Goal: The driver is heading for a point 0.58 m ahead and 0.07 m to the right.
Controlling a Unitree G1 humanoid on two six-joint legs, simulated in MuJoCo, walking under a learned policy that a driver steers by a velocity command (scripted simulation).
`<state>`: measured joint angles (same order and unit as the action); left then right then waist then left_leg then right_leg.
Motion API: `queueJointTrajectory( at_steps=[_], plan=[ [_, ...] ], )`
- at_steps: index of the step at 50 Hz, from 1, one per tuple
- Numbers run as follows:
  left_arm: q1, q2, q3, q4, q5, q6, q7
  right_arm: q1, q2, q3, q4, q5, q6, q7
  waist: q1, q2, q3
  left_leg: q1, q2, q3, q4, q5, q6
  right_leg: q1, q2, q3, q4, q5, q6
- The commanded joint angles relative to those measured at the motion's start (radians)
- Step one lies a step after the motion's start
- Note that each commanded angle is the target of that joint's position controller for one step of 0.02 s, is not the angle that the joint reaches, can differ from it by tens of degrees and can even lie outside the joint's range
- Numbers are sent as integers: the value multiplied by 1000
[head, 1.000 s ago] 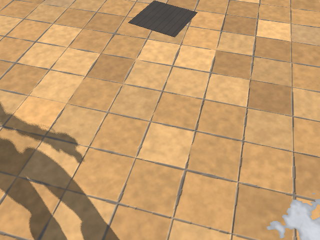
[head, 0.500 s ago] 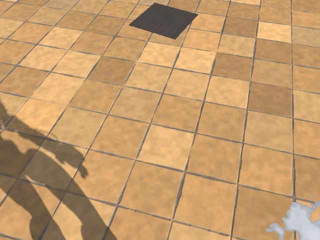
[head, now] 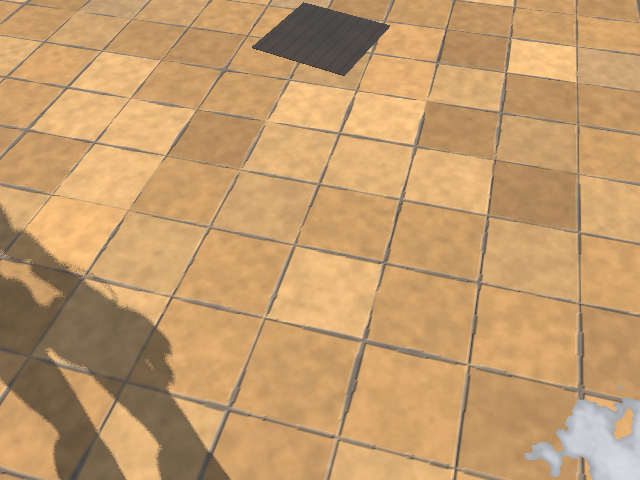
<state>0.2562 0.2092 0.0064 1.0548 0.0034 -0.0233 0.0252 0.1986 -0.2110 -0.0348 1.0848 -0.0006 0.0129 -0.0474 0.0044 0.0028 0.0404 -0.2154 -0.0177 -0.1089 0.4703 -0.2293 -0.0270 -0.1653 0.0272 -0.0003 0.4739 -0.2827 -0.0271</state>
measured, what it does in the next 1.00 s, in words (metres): walks ahead: left foot, then right foot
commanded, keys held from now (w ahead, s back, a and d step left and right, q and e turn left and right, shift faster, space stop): no key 0.14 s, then w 0.36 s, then w+e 0.34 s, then e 0.16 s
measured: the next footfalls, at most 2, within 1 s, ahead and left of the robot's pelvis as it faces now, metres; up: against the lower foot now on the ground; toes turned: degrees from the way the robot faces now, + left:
left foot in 0.44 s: +0.10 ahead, +0.15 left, +0.00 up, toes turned +2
right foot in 0.92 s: +0.46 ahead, -0.09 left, +0.00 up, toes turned -16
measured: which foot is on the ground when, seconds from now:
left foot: down 0.00-0.20, up 0.22-0.42, down 0.44-0.94, up 0.96-1.00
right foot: down 0.00-0.44, up 0.46-0.90, down 0.92-1.00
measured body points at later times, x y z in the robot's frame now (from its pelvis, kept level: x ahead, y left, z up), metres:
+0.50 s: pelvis +0.07 +0.05 -0.01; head +0.08 +0.07 +0.44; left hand +0.06 +0.32 -0.16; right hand +0.11 -0.22 -0.14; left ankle +0.06 +0.14 -0.74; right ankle -0.02 -0.09 -0.70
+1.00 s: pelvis +0.32 +0.01 -0.03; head +0.37 +0.00 +0.42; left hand +0.56 +0.21 -0.13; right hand +0.26 -0.25 -0.16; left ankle +0.14 +0.17 -0.63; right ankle +0.41 -0.07 -0.74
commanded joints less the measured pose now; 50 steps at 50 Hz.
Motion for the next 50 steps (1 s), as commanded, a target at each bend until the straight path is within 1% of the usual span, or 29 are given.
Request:
queueJointTrajectory(
  at_steps=[1, 7, 8, 9, 10, 12, 13, 14, 17, 19, 21, 22, 23, 24, 25, 26, 28, 30, 34, 38, 41, 43, 44, 45, 46, 47, 48, 49, 50],
  plan=[
    [49, 100, 16, -19, 0, -6, 2, 23, -100, -13, -15, 0, -7, -3, 0, -5, 4, 27, 20, -2, -56, 141, 31, -61, -54, 51, -113, 91, -12],
    [67, 93, 13, -12, -1, -6, 2, 34, -95, -7, 2, 1, -7, -5, 0, -5, 7, 23, 20, 1, -58, 140, 28, -58, -53, 52, -115, 100, -14],
    [84, 86, 12, -1, 0, -4, 3, 51, -81, -3, 13, 0, -6, -5, -1, -14, -16, 31, 6, 19, -53, 59, 28, -49, -48, 52, -131, -6, -18],
    [92, 104, 18, 1, -6, -1, 7, 52, -77, -2, 15, 4, -6, -6, 4, -34, -1, 2, -22, 51, -17, -63, 31, -57, -50, 69, -153, -173, -32],
    [96, 144, 31, -3, -14, 2, 11, 43, -82, -4, 9, 8, -9, -7, 13, -79, 25, -57, -53, 91, 51, -199, 35, -67, -82, 127, -187, -351, -68],
    [141, 209, 55, -7, -23, -4, 16, -18, -79, -1, -31, 11, -36, 3, 43, -171, 90, -216, -28, 123, 241, -225, 46, -60, -273, 384, -321, -579, -179],
    [139, 221, 63, -13, -21, -13, 17, -44, -80, 0, -47, 16, -54, 11, 46, -170, 131, -270, 20, 104, 326, -201, 55, -77, -348, 475, -362, -558, -224],
    [137, 209, 63, -19, -15, -24, 15, -59, -86, -4, -56, 21, -67, 19, 46, -153, 149, -336, 51, 84, 399, -236, 63, -50, -376, 504, -372, -491, -242],
    [103, 181, 63, -48, -30, -38, 6, -55, -86, -9, -65, 34, -99, 38, 21, -108, 117, -334, 91, 89, 280, -236, 84, 24, -322, 370, -337, -289, -185],
    [74, 199, 67, -59, -42, -32, 2, -2, -70, -12, -43, 33, -110, 45, -18, -112, 71, -101, 38, 168, 89, -102, 75, -73, -235, 224, -281, -202, -148],
    [76, 194, 64, -68, -41, -25, -2, 154, -78, -28, 25, 31, -103, 45, -75, -84, 21, 165, -28, 214, 13, 10, 54, -212, -173, 158, -170, -179, -129],
    [49, 158, 51, -82, -35, -32, -6, 240, -100, -38, 42, 31, -99, 42, -117, -18, 1, 278, 33, 114, -35, -27, 75, -295, -128, 102, -12, -96, -96],
    [30, 74, 28, -108, -10, -42, -16, 364, -185, -54, 51, 26, -98, 33, -145, 227, -67, 381, 260, -214, -161, -124, 147, -413, -40, -28, 379, -146, -28],
    [34, 55, 29, -144, -34, -61, -13, 421, -255, -60, 59, 7, -112, 49, -135, 329, -73, 404, 419, -622, -321, -358, 297, -605, 37, 25, 615, -288, -24],
    [5, 113, 39, -156, -58, -76, -14, 314, -205, -41, 36, 6, -129, 56, -89, 172, 26, 327, 435, -614, -328, -455, 308, -694, -47, 95, 750, -231, -45],
    [-7, 133, 43, -154, -65, -86, -22, 226, -150, -26, 2, 9, -140, 60, -64, 112, 80, 283, 386, -467, -325, -401, 261, -725, -86, 118, 768, -109, -66],
    [1, 145, 56, -137, -44, -86, -24, 144, -122, -11, -30, 6, -141, 67, -26, 78, 82, 234, 294, -219, -331, -104, 182, -668, -132, 109, 681, 49, -65],
    [4, 120, 59, -126, -40, -72, -36, 192, -88, -1, -17, -7, -132, 59, -30, 102, 54, 217, 232, -45, -323, 134, 144, -605, -133, 87, 638, 127, -51],
    [-114, 76, 47, -192, -37, -54, -41, 217, -127, -4, -21, -21, -128, 35, -39, 55, 77, 178, 225, 86, -355, 314, 162, -634, -105, 84, 474, 246, -16],
    [-267, 51, 27, -268, -28, -56, -60, 240, -150, -5, -33, -9, -127, 18, -71, 50, 102, 155, 224, 193, -394, 349, 148, -546, -93, -18, 244, 370, -18],
    [-330, 52, 23, -315, -30, -58, -84, 274, -160, -10, -29, 0, -112, 16, -69, 43, 111, 262, 259, 241, -335, 495, 143, -542, -76, -56, 162, 324, -54],
    [-305, 83, 37, -334, -27, -61, -98, 238, -189, -17, -51, -2, -95, 8, -21, 77, 66, 323, 268, 276, -199, 876, 124, -457, -22, -110, 148, 241, -89],
    [-232, 110, 52, -324, -23, -61, -103, 221, -201, -21, -67, -5, -82, -1, 23, 107, 9, 336, 267, 288, -70, 1082, 110, -366, 21, -141, 163, 200, -103],
    [-91, 155, 76, -292, -24, -61, -105, 201, -215, -25, -85, -12, -69, -7, 91, 126, -77, 310, 258, 287, 115, 1165, 95, -201, 57, -142, 146, 209, -125],
    [52, 215, 106, -260, -23, -58, -95, 174, -224, -24, -111, -7, -68, -6, 168, 107, -154, 186, 213, 293, 348, 1041, 56, 37, 54, -85, 52, 322, -158],
    [128, 294, 119, -248, -10, -43, -68, 202, -158, -4, -153, -34, -87, 6, 134, -110, -272, -105, 97, 291, 717, 268, 7, 349, -166, 220, 94, 621, -226],
    [81, 343, 117, -295, 20, -47, -65, 327, -60, 30, -180, -20, -124, 32, 39, -255, -499, -413, -90, 93, 1063, -439, -27, 634, -445, 780, -2, 762, -479],
    [72, 280, 112, -303, 15, -38, -58, 219, -180, -4, -188, 2, -148, 44, 102, -80, -499, -424, -15, -47, 1094, -366, 1, 537, -382, 677, -57, 724, -419],
    [-16, 236, 98, -319, -1, -41, -55, 129, -189, -10, -235, 25, -150, 41, 70, -43, -325, -456, 26, -15, 1020, -284, 14, 366, -331, 505, -79, 701, -364]
  ],
)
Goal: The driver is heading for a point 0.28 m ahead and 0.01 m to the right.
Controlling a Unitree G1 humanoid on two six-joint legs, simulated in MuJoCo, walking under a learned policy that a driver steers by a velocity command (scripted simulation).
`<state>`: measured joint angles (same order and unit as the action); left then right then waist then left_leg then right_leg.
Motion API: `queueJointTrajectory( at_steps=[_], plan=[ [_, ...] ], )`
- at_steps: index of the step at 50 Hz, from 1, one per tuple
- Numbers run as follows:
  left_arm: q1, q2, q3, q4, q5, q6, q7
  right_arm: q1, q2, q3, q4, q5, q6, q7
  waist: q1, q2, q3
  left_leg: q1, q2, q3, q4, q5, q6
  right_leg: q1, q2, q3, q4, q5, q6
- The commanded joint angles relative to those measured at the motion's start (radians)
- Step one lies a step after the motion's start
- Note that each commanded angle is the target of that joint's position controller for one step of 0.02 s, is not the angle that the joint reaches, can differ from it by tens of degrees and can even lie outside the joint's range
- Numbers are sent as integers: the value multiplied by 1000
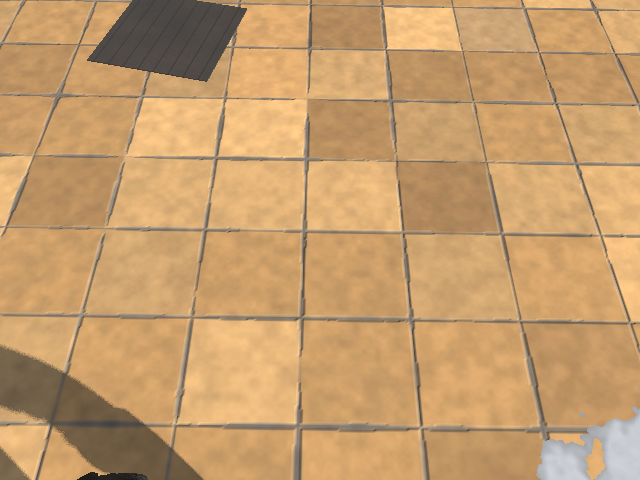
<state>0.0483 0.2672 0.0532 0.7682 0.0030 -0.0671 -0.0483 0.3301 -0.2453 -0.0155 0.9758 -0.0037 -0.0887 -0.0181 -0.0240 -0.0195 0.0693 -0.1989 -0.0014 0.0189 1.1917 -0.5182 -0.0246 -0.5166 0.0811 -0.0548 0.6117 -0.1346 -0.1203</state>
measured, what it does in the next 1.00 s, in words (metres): walks ahead: left foot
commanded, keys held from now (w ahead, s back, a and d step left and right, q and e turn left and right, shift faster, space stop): e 0.08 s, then no key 0.92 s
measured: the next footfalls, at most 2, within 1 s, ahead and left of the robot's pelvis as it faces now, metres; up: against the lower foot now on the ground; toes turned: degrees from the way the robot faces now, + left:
left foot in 0.40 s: +0.24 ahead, +0.16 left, +0.00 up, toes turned -9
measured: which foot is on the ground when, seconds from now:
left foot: up 0.00-0.38, down 0.40-1.00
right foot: down 0.00-1.00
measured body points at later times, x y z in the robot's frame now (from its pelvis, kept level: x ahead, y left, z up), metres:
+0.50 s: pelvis +0.14 +0.04 +0.02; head +0.16 +0.05 +0.47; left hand +0.30 +0.28 -0.10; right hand +0.24 -0.24 -0.09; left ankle +0.20 +0.17 -0.71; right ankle +0.12 -0.06 -0.71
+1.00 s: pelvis +0.17 +0.05 +0.02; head +0.18 +0.05 +0.47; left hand +0.29 +0.29 -0.11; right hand +0.24 -0.22 -0.11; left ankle +0.20 +0.17 -0.71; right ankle +0.12 -0.06 -0.71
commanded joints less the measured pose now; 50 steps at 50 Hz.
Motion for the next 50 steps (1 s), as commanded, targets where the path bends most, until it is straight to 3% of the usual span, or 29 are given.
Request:
queueJointTrajectory(
  at_steps=[1, 2, 3, 6, 10, 15, 18, 20, 21, 22, 23, 24, 27, 29, 36, 50],
  plan=[
    [123, 151, 45, -44, -17, 0, 16, -27, -149, -34, -125, 17, -40, -3, 51, 94, -224, -461, 50, -115, 220, 54, 2, 531, -326, 454, -258, 525, -223],
    [84, 131, 40, -57, -19, 2, 18, -27, -165, -48, -130, 8, -23, -17, 20, 99, -168, -416, 74, -107, 157, 84, -5, 398, -292, 392, -283, 504, -203],
    [75, 128, 38, -62, -5, 4, 17, -15, -165, -53, -140, 4, -3, -21, -4, 69, -145, -346, 84, -110, 119, 98, -8, 290, -266, 358, -308, 500, -198],
    [90, 144, 42, -58, 6, 0, 24, 7, -117, -51, -166, -9, 29, -35, -29, -3, -159, -296, 72, -83, -23, 168, -42, 185, -227, 274, -311, 620, -201],
    [113, 149, 38, -50, -4, 24, 49, -73, -112, -50, -206, -10, 49, -46, -2, -48, -209, -328, 76, -84, -211, 301, -68, 236, -212, 250, -288, 529, -155],
    [127, 148, 29, -37, 5, 48, 63, -191, -119, -49, -245, 4, 54, -36, 50, -84, -170, -269, 65, -87, -445, 365, -60, 249, -219, 295, -299, 203, -122],
    [139, 129, 17, -25, 6, 52, 59, -193, -126, -52, -251, 3, 40, -24, 48, -97, -162, -200, 40, -74, -575, 292, -37, 291, -237, 338, -231, 235, -115],
    [149, 94, -1, -19, -5, 52, 62, -146, -123, -52, -240, -7, 23, -15, 8, -65, -162, -40, 50, -82, -812, 511, 8, 273, -196, 337, -164, 218, -48],
    [190, 70, -12, -21, 13, 42, 63, -117, -179, -61, -241, -22, 19, -19, 27, 10, -205, 84, 167, -182, -798, 764, 48, 232, -145, 304, -101, 114, 6],
    [286, 62, -9, -11, 23, 32, 57, -141, -235, -72, -246, -23, 29, -23, 101, 182, -225, 187, 275, -273, -742, 962, 148, 122, -43, 215, -31, -190, 52],
    [248, 72, -10, -18, 18, 31, 59, -144, -144, -54, -232, -22, 39, -21, 76, 238, -239, 126, 309, -325, -769, 835, 223, 145, -48, 161, -26, -254, 90],
    [197, 99, -3, -25, 13, 39, 61, -159, -109, -44, -237, -16, 41, -15, 59, 205, -215, 76, 268, -310, -786, 733, 209, 190, -67, 157, -48, -210, 103],
    [176, 103, 3, -13, 15, 81, 62, -195, -126, -46, -247, -9, 39, -2, 47, 125, -141, -24, 128, -163, -760, 483, 93, 255, -79, 175, -127, -49, 88],
    [172, 94, 1, -8, 6, 83, 61, -170, -131, -50, -237, -9, 34, 0, 32, 77, -117, -20, 81, -110, -723, 476, 55, 251, -88, 189, -137, -2, 59],
    [168, 74, 3, 18, 3, 65, 64, -174, -110, -48, -224, -2, 45, -8, 21, 12, -127, 36, 65, -93, -673, 573, 66, 264, -97, 197, -133, 90, 67],
    [171, 70, 4, 104, 0, 57, 75, -177, -99, -52, -135, -1, 62, -11, 23, 15, -72, 45, 43, -86, -713, 491, 53, 278, -101, 192, -171, 32, 79]
  ],
)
